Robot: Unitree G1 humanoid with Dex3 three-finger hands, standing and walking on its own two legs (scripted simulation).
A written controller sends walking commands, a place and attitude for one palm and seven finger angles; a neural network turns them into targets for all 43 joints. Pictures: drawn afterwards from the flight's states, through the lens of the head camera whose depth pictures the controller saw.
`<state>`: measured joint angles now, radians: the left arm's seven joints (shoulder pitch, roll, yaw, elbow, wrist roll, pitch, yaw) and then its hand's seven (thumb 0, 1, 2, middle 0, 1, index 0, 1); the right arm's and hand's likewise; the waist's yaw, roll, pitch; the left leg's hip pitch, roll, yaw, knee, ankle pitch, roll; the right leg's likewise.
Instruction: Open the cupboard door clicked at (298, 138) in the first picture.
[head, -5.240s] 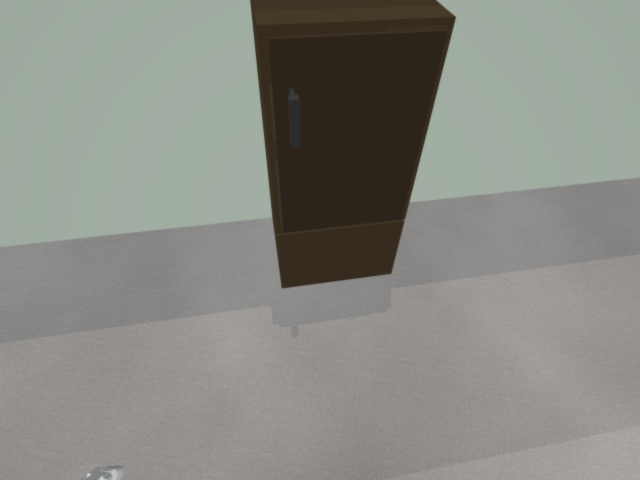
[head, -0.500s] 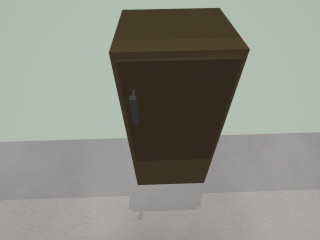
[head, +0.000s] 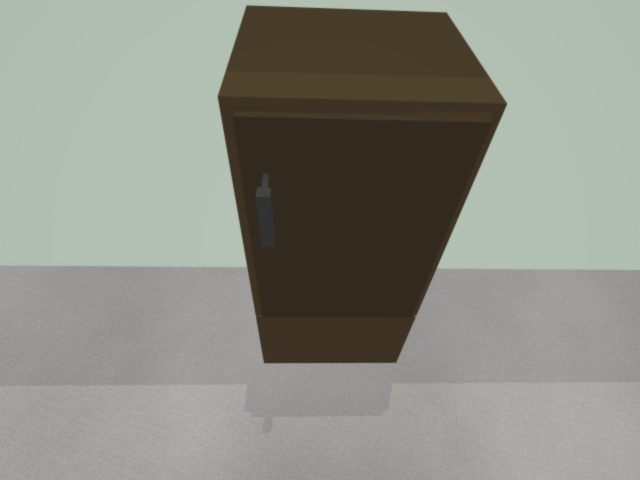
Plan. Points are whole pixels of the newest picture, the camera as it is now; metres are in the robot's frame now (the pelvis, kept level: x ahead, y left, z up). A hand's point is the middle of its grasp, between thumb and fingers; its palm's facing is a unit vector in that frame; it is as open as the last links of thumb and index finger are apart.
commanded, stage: shuffle to correct the standing spot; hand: left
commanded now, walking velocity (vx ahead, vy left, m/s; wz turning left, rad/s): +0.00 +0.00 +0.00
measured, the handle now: (266, 210) +0.55 +0.13 -0.01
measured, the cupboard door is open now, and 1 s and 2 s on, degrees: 0 0 0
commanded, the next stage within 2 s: come to a stop and stand still in 0.88 s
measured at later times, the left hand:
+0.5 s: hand out of the picture -0.01 +0.15 -0.18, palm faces +0.06 -0.98 -0.19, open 7.4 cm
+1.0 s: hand out of the picture +0.07 +0.10 -0.18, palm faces +0.07 -0.99 -0.16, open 7.4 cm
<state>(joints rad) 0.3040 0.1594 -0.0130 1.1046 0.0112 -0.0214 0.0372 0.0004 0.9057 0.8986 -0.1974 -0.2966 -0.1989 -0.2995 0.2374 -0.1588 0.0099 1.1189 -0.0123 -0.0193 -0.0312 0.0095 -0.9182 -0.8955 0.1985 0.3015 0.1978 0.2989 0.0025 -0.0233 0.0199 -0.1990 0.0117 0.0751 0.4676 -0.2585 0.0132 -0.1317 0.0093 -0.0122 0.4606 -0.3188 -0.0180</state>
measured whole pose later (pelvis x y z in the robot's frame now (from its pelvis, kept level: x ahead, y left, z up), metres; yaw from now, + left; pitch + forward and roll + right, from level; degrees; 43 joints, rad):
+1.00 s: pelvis +0.02 -0.08 +0.00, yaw +2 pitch +2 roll -3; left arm 0.22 0.20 0.07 0.96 0.03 0.07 -0.01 0.00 0.91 0.90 -0.19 -0.30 -0.20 -0.30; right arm 0.23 -0.16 -0.04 1.02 -0.04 0.00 -0.04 0.00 -0.92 -0.89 0.20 0.30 0.20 0.30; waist -0.01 -0.02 0.05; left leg -0.29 0.13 0.08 0.50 -0.24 -0.02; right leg -0.45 -0.07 -0.01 0.90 -0.37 0.04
